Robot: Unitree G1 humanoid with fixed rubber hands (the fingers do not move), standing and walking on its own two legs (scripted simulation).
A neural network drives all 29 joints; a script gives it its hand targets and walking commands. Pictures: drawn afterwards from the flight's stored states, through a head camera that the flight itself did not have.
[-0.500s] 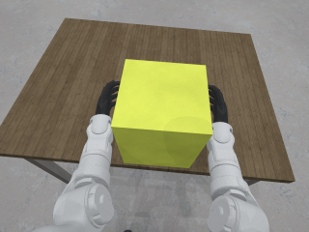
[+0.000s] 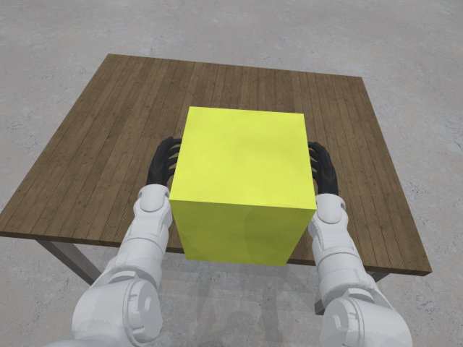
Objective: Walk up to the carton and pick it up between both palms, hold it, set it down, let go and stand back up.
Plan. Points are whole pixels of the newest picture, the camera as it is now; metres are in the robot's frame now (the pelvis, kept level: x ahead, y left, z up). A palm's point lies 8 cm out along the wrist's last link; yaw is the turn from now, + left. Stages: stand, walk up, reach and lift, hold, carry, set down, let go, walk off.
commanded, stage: reach and lift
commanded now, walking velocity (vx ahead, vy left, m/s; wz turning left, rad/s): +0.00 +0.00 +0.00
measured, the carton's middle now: (240, 192) +0.41 -0.01 +0.01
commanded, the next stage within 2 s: none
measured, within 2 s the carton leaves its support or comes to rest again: neither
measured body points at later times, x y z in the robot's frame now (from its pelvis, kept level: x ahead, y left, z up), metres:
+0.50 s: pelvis -0.01 -0.01 +0.00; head +0.01 +0.01 +0.45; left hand +0.41 +0.14 +0.08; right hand +0.39 -0.16 +0.09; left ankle +0.04 +0.12 -0.75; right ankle -0.01 -0.11 -0.75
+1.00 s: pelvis -0.01 +0.00 +0.00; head -0.03 +0.03 +0.45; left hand +0.39 +0.15 +0.14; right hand +0.38 -0.16 +0.14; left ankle +0.04 +0.12 -0.75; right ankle -0.01 -0.11 -0.75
